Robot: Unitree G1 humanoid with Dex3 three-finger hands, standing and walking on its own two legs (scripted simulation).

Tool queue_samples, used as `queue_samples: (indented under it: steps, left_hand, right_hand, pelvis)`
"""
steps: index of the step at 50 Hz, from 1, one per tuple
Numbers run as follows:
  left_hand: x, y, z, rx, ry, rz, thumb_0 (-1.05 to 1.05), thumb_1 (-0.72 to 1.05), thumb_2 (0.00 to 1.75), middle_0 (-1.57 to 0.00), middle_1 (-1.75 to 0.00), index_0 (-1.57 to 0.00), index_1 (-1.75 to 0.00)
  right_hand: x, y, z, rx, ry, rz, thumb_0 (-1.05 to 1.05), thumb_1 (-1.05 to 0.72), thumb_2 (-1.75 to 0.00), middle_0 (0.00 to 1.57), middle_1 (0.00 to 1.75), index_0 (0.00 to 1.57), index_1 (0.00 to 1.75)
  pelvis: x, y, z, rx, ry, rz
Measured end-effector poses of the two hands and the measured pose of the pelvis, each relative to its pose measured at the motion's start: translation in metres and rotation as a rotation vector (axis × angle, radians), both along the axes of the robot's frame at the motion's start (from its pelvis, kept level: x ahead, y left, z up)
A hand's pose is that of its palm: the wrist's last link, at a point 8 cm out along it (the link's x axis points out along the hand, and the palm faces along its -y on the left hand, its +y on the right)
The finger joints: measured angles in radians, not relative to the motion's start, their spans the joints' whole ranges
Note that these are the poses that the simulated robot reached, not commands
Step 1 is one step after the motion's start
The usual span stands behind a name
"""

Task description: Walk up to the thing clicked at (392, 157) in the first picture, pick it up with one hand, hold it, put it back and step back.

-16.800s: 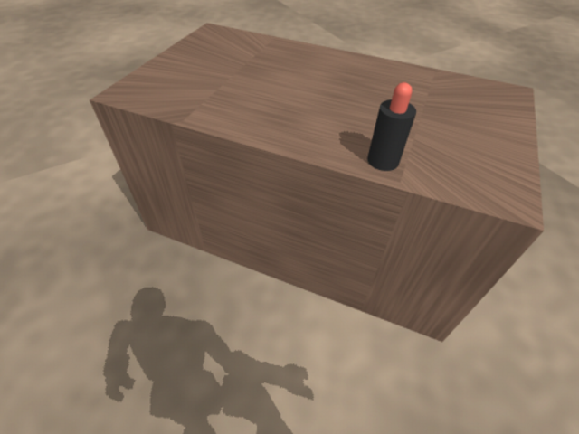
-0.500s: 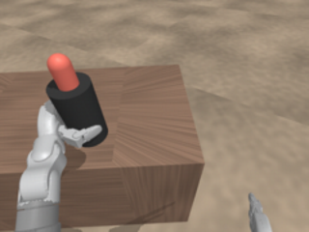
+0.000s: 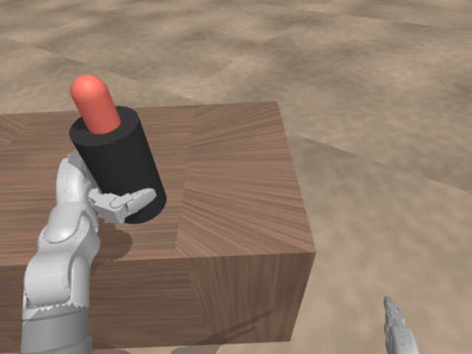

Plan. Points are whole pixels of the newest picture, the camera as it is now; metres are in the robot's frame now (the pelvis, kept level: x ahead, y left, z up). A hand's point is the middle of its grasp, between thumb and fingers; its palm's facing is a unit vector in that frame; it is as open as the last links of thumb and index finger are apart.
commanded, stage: hold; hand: left
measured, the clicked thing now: (117, 152) +0.33 +0.16 +0.24
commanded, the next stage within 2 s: crouch in 1.78 s
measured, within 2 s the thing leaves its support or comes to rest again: neither
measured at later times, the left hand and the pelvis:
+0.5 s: hand (117, 177) +0.33 +0.18 +0.20, palm faces +0.19 -0.98 +0.00, open 11.5 cm; pelvis +0.00 +0.00 +0.00, yaw +0 degrees
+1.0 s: hand (115, 177) +0.32 +0.18 +0.20, palm faces +0.20 -0.98 -0.01, open 11.5 cm; pelvis +0.00 +0.00 +0.00, yaw +0 degrees
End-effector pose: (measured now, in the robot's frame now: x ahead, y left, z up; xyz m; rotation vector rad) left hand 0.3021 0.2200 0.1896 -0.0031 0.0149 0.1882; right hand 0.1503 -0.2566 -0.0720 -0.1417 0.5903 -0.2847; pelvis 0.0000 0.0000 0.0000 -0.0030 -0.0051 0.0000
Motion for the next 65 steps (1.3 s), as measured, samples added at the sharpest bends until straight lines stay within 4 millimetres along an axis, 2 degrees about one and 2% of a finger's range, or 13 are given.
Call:
queue_samples:
  steps: [6,15,26,38,44,51,58,65]
  left_hand:
    - [-0.004,0.004,-0.003,0.002,0.004,0.004,-0.01,-0.60,1.09,-0.62,-0.99,-0.66,-1.01]
    - [-0.011,-0.003,-0.011,0.002,0.021,-0.019,-0.01,-0.60,1.09,-0.62,-0.99,-0.66,-1.01]
    - [-0.005,0.004,0.007,0.005,-0.032,0.006,-0.01,-0.59,1.09,-0.62,-1.00,-0.65,-1.02]
    - [-0.008,-0.006,-0.015,-0.008,0.047,-0.030,-0.01,-0.59,1.10,-0.61,-1.00,-0.64,-1.02]
    - [-0.010,0.002,-0.004,0.011,-0.008,0.016,-0.01,-0.59,1.10,-0.61,-1.01,-0.64,-1.03]
    - [-0.009,0.005,0.008,0.015,-0.041,0.003,-0.01,-0.59,1.10,-0.60,-1.01,-0.64,-1.03]
    - [-0.006,-0.005,-0.007,-0.012,0.037,-0.047,-0.01,-0.59,1.10,-0.61,-1.01,-0.64,-1.03]
    - [-0.007,0.000,-0.017,-0.013,0.043,0.000,-0.01,-0.59,1.10,-0.61,-1.01,-0.64,-1.03]
  right_hand:
    - [-0.002,0.001,-0.001,0.002,0.006,0.008,-0.01,0.50,-0.06,0.05,0.05,0.06,0.05]
    - [-0.001,0.003,0.000,0.001,0.000,0.013,-0.01,0.50,-0.06,0.05,0.05,0.06,0.05]
    - [0.000,0.000,0.001,-0.008,-0.013,0.000,-0.01,0.50,-0.06,0.05,0.05,0.06,0.05]
    - [-0.003,0.002,0.003,0.004,-0.015,0.009,-0.01,0.51,-0.06,0.05,0.05,0.06,0.05]
    - [-0.006,-0.001,0.002,-0.013,-0.006,-0.007,-0.01,0.50,-0.06,0.05,0.05,0.06,0.05]
    - [0.002,0.003,0.002,-0.008,-0.014,0.011,-0.01,0.50,-0.06,0.05,0.05,0.06,0.05]
    - [0.004,0.005,0.001,0.009,-0.023,0.016,-0.01,0.51,-0.06,0.05,0.05,0.06,0.05]
    - [-0.008,-0.002,0.003,-0.010,0.004,-0.010,-0.01,0.51,-0.06,0.05,0.05,0.06,0.05]
  pelvis:
    - [-0.001,0.000,0.000,0.001,0.004,0.002]
    - [-0.002,0.000,0.000,-0.001,0.001,0.002]
    - [-0.002,-0.001,0.001,0.001,-0.005,0.004]
    - [-0.002,0.000,0.001,0.000,-0.001,-0.001]
    - [-0.002,-0.002,0.001,-0.001,-0.004,-0.002]
    - [-0.001,-0.001,0.002,-0.002,-0.006,0.005]
    - [-0.002,0.001,0.002,0.000,-0.004,0.004]
    - [-0.001,0.000,0.002,0.000,0.003,-0.004]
